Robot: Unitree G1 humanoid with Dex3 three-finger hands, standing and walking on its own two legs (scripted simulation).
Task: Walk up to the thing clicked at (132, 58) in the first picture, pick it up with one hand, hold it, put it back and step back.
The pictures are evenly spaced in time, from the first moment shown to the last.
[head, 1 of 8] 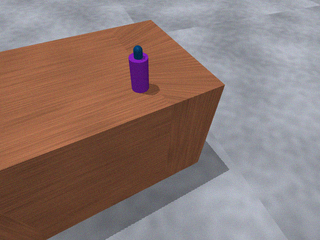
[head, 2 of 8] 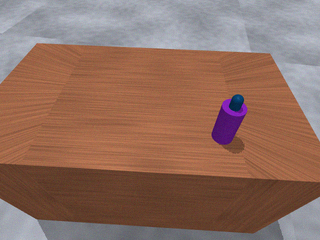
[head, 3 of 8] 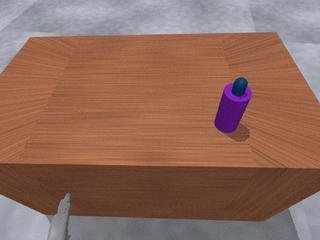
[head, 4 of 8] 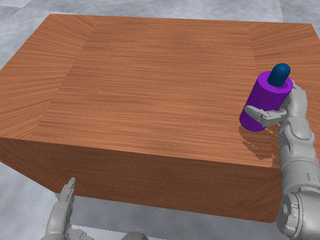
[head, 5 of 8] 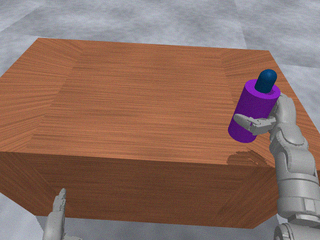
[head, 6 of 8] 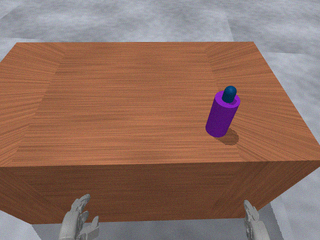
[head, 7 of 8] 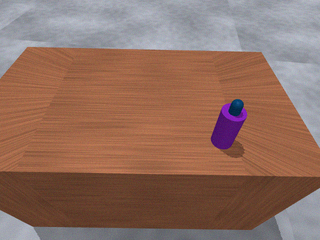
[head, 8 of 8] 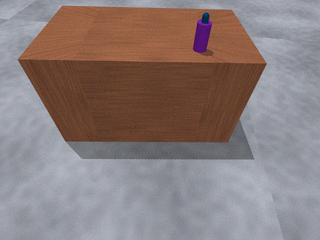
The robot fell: no
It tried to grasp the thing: yes
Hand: right
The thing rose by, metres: 0.21
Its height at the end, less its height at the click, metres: +0.00
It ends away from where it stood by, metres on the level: 0.02
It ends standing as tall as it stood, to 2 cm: yes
